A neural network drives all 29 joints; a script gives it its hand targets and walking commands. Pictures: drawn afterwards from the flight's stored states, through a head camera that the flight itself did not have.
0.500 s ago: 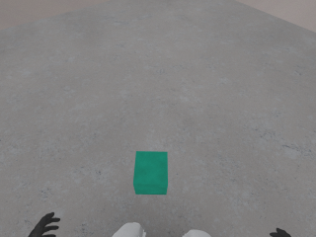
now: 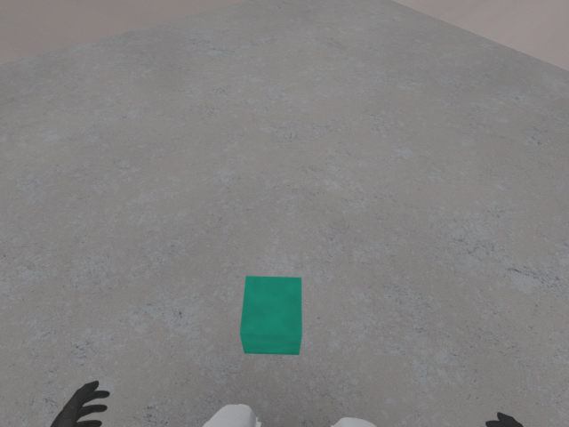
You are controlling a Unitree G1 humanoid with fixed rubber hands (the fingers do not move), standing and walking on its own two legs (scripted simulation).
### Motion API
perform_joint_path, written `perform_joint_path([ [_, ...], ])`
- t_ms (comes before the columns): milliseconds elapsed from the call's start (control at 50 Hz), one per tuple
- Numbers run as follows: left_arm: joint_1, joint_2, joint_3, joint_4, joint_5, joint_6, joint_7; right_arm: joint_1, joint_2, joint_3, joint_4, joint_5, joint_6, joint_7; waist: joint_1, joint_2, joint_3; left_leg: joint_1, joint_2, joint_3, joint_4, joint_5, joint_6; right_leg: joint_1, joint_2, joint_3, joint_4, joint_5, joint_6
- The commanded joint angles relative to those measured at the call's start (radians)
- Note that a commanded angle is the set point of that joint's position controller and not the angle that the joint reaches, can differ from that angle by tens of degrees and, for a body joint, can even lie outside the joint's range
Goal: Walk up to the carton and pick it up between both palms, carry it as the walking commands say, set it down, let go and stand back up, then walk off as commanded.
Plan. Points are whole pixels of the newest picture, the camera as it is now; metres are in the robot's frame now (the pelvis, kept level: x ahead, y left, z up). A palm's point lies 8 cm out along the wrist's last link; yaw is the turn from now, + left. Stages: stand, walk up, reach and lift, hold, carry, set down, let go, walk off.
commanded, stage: walk up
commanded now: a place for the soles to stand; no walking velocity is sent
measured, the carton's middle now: (272, 315) +0.54 +0.07 -0.64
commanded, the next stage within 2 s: none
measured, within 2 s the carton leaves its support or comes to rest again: neither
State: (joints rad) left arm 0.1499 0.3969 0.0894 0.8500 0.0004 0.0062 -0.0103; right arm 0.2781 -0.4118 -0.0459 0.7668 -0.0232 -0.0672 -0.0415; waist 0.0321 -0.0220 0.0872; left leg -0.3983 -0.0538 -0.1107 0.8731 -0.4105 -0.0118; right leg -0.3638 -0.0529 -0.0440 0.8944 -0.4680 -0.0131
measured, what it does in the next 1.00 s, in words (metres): stands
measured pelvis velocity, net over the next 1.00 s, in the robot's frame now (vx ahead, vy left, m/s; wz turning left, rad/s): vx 0.00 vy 0.00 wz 0.01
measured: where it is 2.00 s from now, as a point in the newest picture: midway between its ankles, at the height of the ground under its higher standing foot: outside the picture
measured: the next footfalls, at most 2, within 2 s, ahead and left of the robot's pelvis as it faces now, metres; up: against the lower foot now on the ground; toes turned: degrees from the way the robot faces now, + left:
none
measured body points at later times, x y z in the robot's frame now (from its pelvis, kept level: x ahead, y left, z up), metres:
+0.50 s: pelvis +0.00 +0.00 +0.00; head +0.02 +0.01 +0.45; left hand +0.12 +0.33 -0.10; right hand +0.11 -0.32 -0.09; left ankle +0.04 +0.14 -0.70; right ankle +0.01 -0.12 -0.70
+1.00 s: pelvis +0.00 +0.00 +0.00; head +0.01 +0.01 +0.45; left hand +0.11 +0.33 -0.10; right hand +0.11 -0.32 -0.09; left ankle +0.04 +0.14 -0.70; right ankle +0.01 -0.12 -0.70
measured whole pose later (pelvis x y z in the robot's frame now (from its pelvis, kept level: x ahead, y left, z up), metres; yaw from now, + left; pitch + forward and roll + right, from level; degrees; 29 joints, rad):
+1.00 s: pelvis +0.00 +0.00 +0.00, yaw +0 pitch -4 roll +0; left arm 0.14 0.40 0.09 0.85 0.00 0.01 -0.01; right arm 0.26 -0.41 -0.04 0.77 -0.02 -0.07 -0.04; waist 0.03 -0.02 0.10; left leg -0.40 -0.05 -0.11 0.87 -0.41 -0.01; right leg -0.36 -0.05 -0.04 0.89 -0.46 -0.01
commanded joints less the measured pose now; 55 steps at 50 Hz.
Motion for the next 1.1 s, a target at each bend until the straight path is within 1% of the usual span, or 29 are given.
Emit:
perform_joint_path([
  [0,-0.115,0.216,0.038,-0.117,0.012,-0.014,-0.007,0.07,-0.27,-0.062,-0.005,-0.005,-0.043,-0.01,-0.033,0.015,-0.068,0.048,0.129,-0.267,-0.253,0.223,0.157,-0.06,-0.064,0.06,-0.083,0.09,-0.057],
  [40,-0.099,0.203,0.044,-0.116,0.007,-0.002,-0.007,0.038,-0.321,-0.067,-0.017,0.0,-0.039,-0.013,-0.018,0.141,-0.09,0.051,0.241,-0.528,-0.347,0.236,0.269,-0.088,0.035,0.072,0.019,-0.062,-0.022],
  [80,-0.073,0.212,0.046,-0.107,0.003,-0.004,-0.008,-0.006,-0.326,-0.061,-0.023,-0.005,-0.035,-0.018,-0.001,0.145,-0.076,0.003,0.242,-0.535,-0.373,0.128,0.253,-0.054,0.024,0.098,-0.048,-0.095,-0.031],
  [100,-0.038,0.214,0.055,-0.082,0.013,-0.014,-0.008,-0.049,-0.296,-0.055,-0.022,-0.005,-0.028,-0.021,0.029,0.164,-0.045,-0.062,0.202,-0.46,-0.337,0.166,0.212,0.007,0.017,0.091,-0.13,-0.034,-0.033],
  [120,-0.023,0.226,0.06,-0.073,0.021,-0.021,-0.008,-0.06,-0.256,-0.038,-0.032,-0.003,-0.022,-0.019,0.028,0.092,-0.004,-0.161,0.173,-0.395,-0.302,0.164,0.171,0.066,-0.007,0.127,-0.201,-0.022,-0.049],
  [180,0.025,0.289,0.068,-0.058,0.022,-0.027,-0.005,-0.055,-0.203,-0.035,-0.023,0.013,-0.021,-0.011,0.044,-0.093,-0.035,-0.194,-0.01,0.012,0.007,0.154,0.059,0.116,-0.218,0.327,-0.457,-0.086,-0.169],
  [200,-0.018,0.307,0.075,-0.074,0.023,-0.026,-0.009,-0.03,-0.212,-0.039,-0.019,0.017,-0.019,-0.014,0.02,-0.089,-0.057,-0.149,-0.004,0.064,0.057,0.039,0.052,0.086,-0.297,0.365,-0.456,-0.012,-0.223],
  [260,-0.102,0.276,0.053,-0.091,0.019,-0.026,-0.009,0.059,-0.231,-0.052,0.013,0.017,-0.032,-0.007,-0.042,-0.095,-0.044,0.013,0.028,0.059,-0.074,-0.004,0.064,-0.002,-0.263,0.254,-0.341,0.158,-0.184],
  [300,-0.095,0.228,0.038,-0.116,0.015,-0.016,-0.009,0.08,-0.259,-0.061,0.005,0.003,-0.042,-0.01,-0.043,0.034,-0.092,0.112,0.081,-0.138,-0.206,0.28,0.113,-0.045,-0.12,0.112,-0.121,0.225,-0.091],
  [320,-0.097,0.197,0.035,-0.121,0.004,-0.012,-0.01,0.049,-0.278,-0.059,-0.021,0.001,-0.048,-0.013,-0.016,0.118,-0.082,0.089,0.166,-0.331,-0.274,0.364,0.166,-0.074,-0.03,0.043,-0.008,0.172,-0.039],
  [340,-0.095,0.204,0.037,-0.12,0.001,-0.004,-0.008,0.052,-0.315,-0.063,-0.019,0.003,-0.042,-0.014,-0.014,0.122,-0.09,0.063,0.235,-0.509,-0.344,0.291,0.235,-0.083,0.014,0.057,0.023,-0.013,-0.025],
  [360,-0.095,0.199,0.041,-0.113,0.002,0.002,-0.009,0.039,-0.321,-0.066,-0.021,0.002,-0.04,-0.017,-0.021,0.142,-0.088,0.063,0.247,-0.57,-0.373,0.248,0.256,-0.088,0.024,0.09,0.011,-0.089,-0.029],
  [440,-0.016,0.221,0.056,-0.066,0.014,-0.016,-0.01,-0.061,-0.281,-0.041,-0.032,0.001,-0.025,-0.016,0.04,0.117,-0.029,-0.127,0.158,-0.371,-0.306,0.238,0.16,0.072,-0.006,0.109,-0.173,0.032,-0.047],
  [460,-0.018,0.23,0.06,-0.072,0.017,-0.019,-0.01,-0.054,-0.245,-0.033,-0.039,0.001,-0.027,-0.016,0.041,0.047,-0.048,-0.168,0.125,-0.283,-0.252,0.25,0.131,0.128,-0.039,0.136,-0.218,0.057,-0.066],
  [500,0.015,0.272,0.069,-0.065,0.017,-0.024,-0.009,-0.052,-0.208,-0.034,-0.033,0.01,-0.025,-0.013,0.052,-0.08,-0.118,-0.166,0.014,-0.031,-0.015,0.235,0.069,0.195,-0.186,0.277,-0.368,0.045,-0.157],
  [540,-0.029,0.294,0.062,-0.073,0.014,-0.025,-0.006,-0.015,-0.217,-0.04,-0.023,0.019,-0.027,-0.019,0.01,-0.059,-0.087,-0.107,0.01,0.063,0.054,0.15,0.043,0.126,-0.281,0.301,-0.364,0.239,-0.225],
  [580,-0.092,0.264,0.054,-0.102,0.01,-0.021,-0.009,0.042,-0.21,-0.04,-0.01,0.024,-0.032,-0.013,-0.032,-0.083,-0.081,-0.015,0.019,0.047,-0.032,0.149,0.06,0.047,-0.236,0.213,-0.298,0.31,-0.191],
  [620,-0.071,0.238,0.047,-0.097,0.013,-0.02,-0.006,0.038,-0.22,-0.048,-0.02,0.01,-0.034,-0.01,-0.017,-0.028,-0.091,0.028,0.037,-0.018,-0.082,0.337,0.089,0.031,-0.159,0.124,-0.207,0.326,-0.133],
  [680,-0.106,0.223,0.045,-0.117,0.005,-0.009,-0.007,0.048,-0.269,-0.053,-0.007,0.009,-0.038,-0.018,-0.031,0.055,-0.124,0.047,0.148,-0.283,-0.206,0.419,0.182,-0.006,-0.047,0.052,-0.027,0.237,-0.059],
  [720,-0.094,0.195,0.04,-0.114,0.0,0.003,-0.008,-0.004,-0.314,-0.057,-0.021,0.003,-0.032,-0.019,-0.014,0.169,-0.103,-0.002,0.232,-0.509,-0.345,0.257,0.254,-0.026,0.032,0.071,-0.001,-0.029,-0.033],
  [740,-0.083,0.192,0.042,-0.103,0.004,0.004,-0.009,-0.03,-0.324,-0.059,-0.025,-0.002,-0.029,-0.022,0.001,0.165,-0.077,-0.029,0.23,-0.514,-0.357,0.2,0.255,-0.018,0.038,0.079,-0.037,-0.058,-0.037],
  [780,-0.045,0.207,0.048,-0.084,0.011,-0.009,-0.008,-0.073,-0.28,-0.043,-0.033,0.0,-0.024,-0.021,0.031,0.109,-0.047,-0.109,0.177,-0.423,-0.296,0.221,0.193,0.074,0.008,0.104,-0.162,0.008,-0.042],
  [840,-0.019,0.271,0.062,-0.066,0.021,-0.022,-0.008,-0.043,-0.219,-0.034,-0.026,0.006,-0.021,-0.017,0.035,-0.054,-0.059,-0.184,0.028,-0.068,-0.07,0.206,0.067,0.138,-0.16,0.258,-0.373,-0.008,-0.137],
  [900,-0.067,0.282,0.058,-0.075,0.02,-0.024,-0.01,0.007,-0.222,-0.045,-0.004,0.019,-0.017,-0.011,-0.008,-0.081,-0.05,-0.045,0.004,0.068,0.037,-0.009,0.053,0.015,-0.29,0.318,-0.396,0.107,-0.226],
  [920,-0.113,0.284,0.051,-0.085,0.018,-0.023,-0.012,0.046,-0.233,-0.054,0.006,0.01,-0.021,-0.009,-0.039,-0.135,-0.055,-0.004,0.019,0.037,-0.012,-0.026,0.064,-0.01,-0.273,0.254,-0.347,0.137,-0.206],
  [960,-0.13,0.23,0.046,-0.109,0.018,-0.009,-0.011,0.097,-0.256,-0.061,0.008,0.006,-0.034,-0.011,-0.057,0.032,-0.043,0.069,0.058,-0.084,-0.183,0.194,0.111,-0.096,-0.134,0.127,-0.17,0.137,-0.116],
  [1000,-0.111,0.186,0.041,-0.126,0.003,0.005,-0.009,0.075,-0.314,-0.066,-0.001,-0.006,-0.045,-0.012,-0.022,0.167,-0.079,0.083,0.228,-0.525,-0.367,0.24,0.236,-0.135,0.021,0.061,0.067,-0.057,-0.026],
  [1020,-0.106,0.19,0.04,-0.122,0.0,0.009,-0.008,0.048,-0.327,-0.065,-0.003,-0.001,-0.045,-0.015,-0.034,0.168,-0.072,0.093,0.276,-0.621,-0.411,0.249,0.272,-0.161,0.03,0.109,0.076,-0.18,-0.024],
  [1080,-0.04,0.2,0.057,-0.083,0.003,-0.006,-0.012,-0.058,-0.301,-0.05,-0.036,-0.006,-0.031,-0.023,0.039,0.14,-0.026,-0.062,0.217,-0.518,-0.365,0.176,0.205,-0.007,0.019,0.108,-0.105,-0.049,-0.031],
])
